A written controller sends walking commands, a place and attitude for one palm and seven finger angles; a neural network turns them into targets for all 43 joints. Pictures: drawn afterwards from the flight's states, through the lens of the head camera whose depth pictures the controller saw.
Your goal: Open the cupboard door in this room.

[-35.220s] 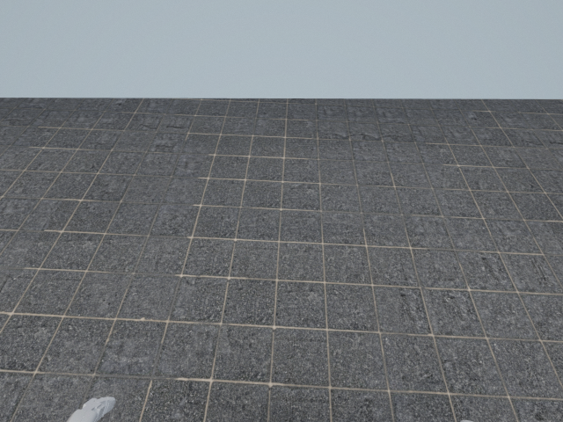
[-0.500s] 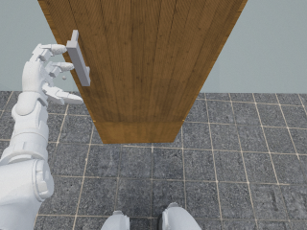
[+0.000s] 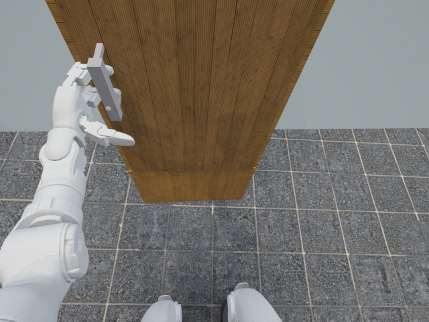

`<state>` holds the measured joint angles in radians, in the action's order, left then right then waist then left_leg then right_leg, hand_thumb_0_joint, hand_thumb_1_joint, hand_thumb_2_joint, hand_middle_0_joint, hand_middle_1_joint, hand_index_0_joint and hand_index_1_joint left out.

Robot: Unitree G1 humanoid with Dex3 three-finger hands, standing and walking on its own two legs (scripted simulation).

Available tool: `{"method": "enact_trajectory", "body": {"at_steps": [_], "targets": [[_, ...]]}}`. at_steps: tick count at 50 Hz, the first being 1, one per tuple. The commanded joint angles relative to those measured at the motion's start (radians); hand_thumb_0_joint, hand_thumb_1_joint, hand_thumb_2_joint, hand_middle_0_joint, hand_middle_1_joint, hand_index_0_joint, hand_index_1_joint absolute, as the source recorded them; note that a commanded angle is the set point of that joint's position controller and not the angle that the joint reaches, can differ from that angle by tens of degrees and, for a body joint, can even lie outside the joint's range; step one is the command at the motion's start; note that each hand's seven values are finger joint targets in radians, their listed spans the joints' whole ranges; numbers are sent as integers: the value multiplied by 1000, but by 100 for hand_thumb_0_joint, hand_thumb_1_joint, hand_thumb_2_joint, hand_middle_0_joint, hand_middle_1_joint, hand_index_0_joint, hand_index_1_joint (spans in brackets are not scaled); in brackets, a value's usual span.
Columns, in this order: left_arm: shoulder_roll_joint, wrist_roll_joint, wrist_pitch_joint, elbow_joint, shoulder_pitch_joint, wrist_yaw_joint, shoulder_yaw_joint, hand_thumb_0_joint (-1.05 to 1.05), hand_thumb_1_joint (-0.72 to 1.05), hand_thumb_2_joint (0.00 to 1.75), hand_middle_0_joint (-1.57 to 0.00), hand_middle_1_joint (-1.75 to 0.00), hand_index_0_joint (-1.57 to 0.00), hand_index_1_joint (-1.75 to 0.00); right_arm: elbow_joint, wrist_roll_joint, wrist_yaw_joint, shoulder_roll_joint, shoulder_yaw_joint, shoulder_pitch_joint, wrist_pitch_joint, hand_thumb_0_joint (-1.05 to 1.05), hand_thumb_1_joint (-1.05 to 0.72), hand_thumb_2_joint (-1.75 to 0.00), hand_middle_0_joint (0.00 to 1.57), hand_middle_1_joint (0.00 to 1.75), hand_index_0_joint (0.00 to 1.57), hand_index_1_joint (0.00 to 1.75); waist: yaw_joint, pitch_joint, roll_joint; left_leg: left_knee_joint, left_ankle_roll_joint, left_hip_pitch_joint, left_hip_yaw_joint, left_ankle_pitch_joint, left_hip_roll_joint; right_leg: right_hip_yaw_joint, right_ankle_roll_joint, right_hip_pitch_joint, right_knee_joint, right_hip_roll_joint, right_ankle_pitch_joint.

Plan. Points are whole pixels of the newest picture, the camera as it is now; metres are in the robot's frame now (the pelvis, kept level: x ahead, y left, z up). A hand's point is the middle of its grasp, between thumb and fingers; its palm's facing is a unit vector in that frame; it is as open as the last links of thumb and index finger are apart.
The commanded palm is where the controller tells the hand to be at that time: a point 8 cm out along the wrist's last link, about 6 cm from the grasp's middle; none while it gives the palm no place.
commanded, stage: slide the fingers in behind the handle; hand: left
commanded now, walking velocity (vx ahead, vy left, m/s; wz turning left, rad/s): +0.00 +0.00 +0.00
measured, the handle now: (108, 84) +0.54 +0.17 +0.08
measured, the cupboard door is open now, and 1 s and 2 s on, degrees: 0 0 14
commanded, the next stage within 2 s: close the thumb around the handle in 0.62 s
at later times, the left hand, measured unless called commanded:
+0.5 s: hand (120, 108) +0.49 +0.15 +0.07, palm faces -0.01 -1.00 -0.01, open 13.9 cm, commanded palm +0.46 +0.20 +0.07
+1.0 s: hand (120, 108) +0.49 +0.15 +0.07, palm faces -0.01 -1.00 -0.02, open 11.8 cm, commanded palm +0.46 +0.20 +0.07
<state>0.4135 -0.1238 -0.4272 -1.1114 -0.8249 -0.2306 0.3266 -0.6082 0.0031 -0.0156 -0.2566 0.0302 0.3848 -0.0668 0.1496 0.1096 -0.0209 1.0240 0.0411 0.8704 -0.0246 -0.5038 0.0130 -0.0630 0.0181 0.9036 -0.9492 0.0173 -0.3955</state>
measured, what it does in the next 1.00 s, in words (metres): stands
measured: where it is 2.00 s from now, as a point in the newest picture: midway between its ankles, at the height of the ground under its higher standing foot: outside the picture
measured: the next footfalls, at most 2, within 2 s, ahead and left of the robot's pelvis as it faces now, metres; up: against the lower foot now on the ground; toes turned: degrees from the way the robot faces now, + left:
none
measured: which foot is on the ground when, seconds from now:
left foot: down 0.00-1.00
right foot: down 0.00-1.00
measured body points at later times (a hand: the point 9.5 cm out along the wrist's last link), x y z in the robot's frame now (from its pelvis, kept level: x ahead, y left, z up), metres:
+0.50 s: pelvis +0.00 -0.01 +0.00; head +0.11 +0.01 +0.43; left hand +0.48 +0.20 +0.07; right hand +0.01 -0.27 -0.11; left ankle -0.01 +0.09 -0.67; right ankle +0.03 -0.11 -0.67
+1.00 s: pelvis +0.00 -0.01 +0.00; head +0.11 +0.00 +0.43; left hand +0.48 +0.20 +0.07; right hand +0.02 -0.27 -0.12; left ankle -0.01 +0.09 -0.67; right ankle +0.03 -0.11 -0.67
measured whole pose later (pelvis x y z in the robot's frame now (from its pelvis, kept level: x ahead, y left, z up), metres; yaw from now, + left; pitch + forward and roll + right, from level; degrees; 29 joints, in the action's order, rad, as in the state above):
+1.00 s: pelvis +0.00 -0.01 +0.00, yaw +0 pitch +20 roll -2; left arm 0.38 -0.10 -0.45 -1.12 -0.83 -0.17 0.32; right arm -0.60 0.01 -0.02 -0.26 0.02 0.38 -0.05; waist 0.15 0.11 -0.02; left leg 1.02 0.03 0.87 -0.03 -0.50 0.01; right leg -0.06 0.03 0.92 -0.96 0.02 -0.40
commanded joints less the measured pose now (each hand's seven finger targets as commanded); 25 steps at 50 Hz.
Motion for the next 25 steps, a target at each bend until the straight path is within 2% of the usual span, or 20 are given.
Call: {"method": "enact_trajectory", "body": {"at_steps": [1, 3, 5, 7, 10, 13, 14, 15, 16, 18, 19, 20, 21, 25], "targets": [[178, -12, -57, 191, -441, 10, 9, 0, -50, 30, -30, -120, -30, -120, 60, -4, 15, -173, -62, 145, 20, 0, -90, -90, 20, 30, 20, 30, 20, 422, -64, -126, -20, -235, 69, 391, -3, 35, 4, -250, 86, 25, 296], [179, -2, -63, 188, -434, 25, 10, 0, -50, 30, -30, -120, -30, -120, 60, -1, 14, -173, -63, 144, 24, 0, -90, -90, 20, 30, 20, 30, 19, 411, -54, -126, -18, -219, 67, 367, -5, 37, 4, -245, 87, 23, 278], [223, 8, -75, 194, -460, 41, 41, 0, -50, 30, -30, -120, -30, -120, 57, 4, 14, -175, -61, 153, 25, 0, -90, -90, 20, 30, 20, 30, 19, 430, -54, -121, -17, -210, 67, 372, -5, 42, 3, -257, 78, 23, 290], [197, 14, -86, 200, -452, 50, 24, 0, -50, 30, -30, -120, -30, -120, 61, 4, 12, -170, -62, 146, 28, 0, -90, -90, 20, 30, 20, 30, 16, 438, -71, -120, -19, -221, 64, 377, -7, 42, 4, -253, 76, 21, 290], [163, 19, -103, 235, -451, 58, -1, 0, -50, 30, -30, -120, -30, -120, 62, 7, 3, -168, -66, 150, 31, 0, -90, -90, 20, 30, 20, 30, 12, 487, -99, -111, -25, -277, 71, 434, -3, 37, 5, -238, 65, 24, 312], [147, 18, -94, 206, -468, 62, -15, 0, -50, 30, -30, -120, -30, -120, 53, 5, 4, -171, -67, 147, 29, 0, -90, -90, 20, 30, 20, 30, 30, 443, -63, -115, -21, -237, 66, 374, -4, 39, 2, -235, 78, 24, 283], [188, 17, -91, 189, -470, 65, 16, 0, -50, 30, -30, -120, -30, -120, 50, 4, 8, -176, -66, 155, 29, 0, -90, -90, 20, 30, 20, 30, 24, 427, -56, -117, -18, -220, 68, 363, -7, 41, 5, -246, 78, 25, 281], [209, 20, -88, 197, -471, 66, 30, 0, -50, 30, -30, -120, -30, -120, 53, 4, 10, -179, -66, 156, 28, 0, -90, -90, 20, 30, 20, 30, 21, 450, -53, -122, -18, -218, 66, 369, -7, 45, 3, -267, 77, 23, 293], [189, 20, -82, 185, -462, 67, 18, 0, -50, 30, -30, -120, -30, -120, 57, 2, 11, -175, -66, 152, 28, 0, -90, -90, 20, 30, 20, 30, 23, 447, -47, -122, -17, -211, 62, 364, -9, 44, 2, -269, 78, 22, 295], [197, 20, -76, 169, -466, 70, 26, 0, -50, 30, -30, -120, -30, -120, 56, 3, 12, -173, -62, 149, 30, 0, -90, -90, 20, 30, 20, 30, 23, 421, -32, -123, -14, -177, 57, 332, -12, 49, 0, -279, 84, 21, 282], [218, 22, -82, 182, -458, 72, 43, 0, -50, 30, -30, -120, -30, -120, 62, 4, 13, -175, -62, 154, 30, 0, -90, -90, 20, 30, 20, 30, 13, 436, -49, -120, -12, -184, 57, 348, -14, 50, 4, -287, 78, 22, 295], [207, 28, -87, 193, -471, 71, 24, 0, -50, 30, -30, -120, -30, -120, 61, 4, 12, -174, -62, 151, 31, 0, -90, -90, 20, 30, 20, 30, 20, 447, -58, -122, -15, -207, 61, 361, -11, 49, 3, -274, 77, 21, 299], [194, 26, -91, 197, -462, 69, 22, 0, -50, 30, -30, -120, -30, -120, 63, 5, 11, -171, -63, 149, 32, 0, -90, -90, 20, 30, 20, 30, 16, 459, -64, -119, -15, -212, 57, 366, -12, 50, 2, -277, 79, 20, 303], [200, 19, -89, 174, -445, 55, 24, 0, -50, 30, -30, -120, -30, -120, 66, 2, 13, -173, -60, 146, 29, 0, -90, -90, 20, 30, 20, 30, 16, 435, -52, -119, -14, -184, 51, 347, -14, 54, 2, -289, 83, 21, 302]]}}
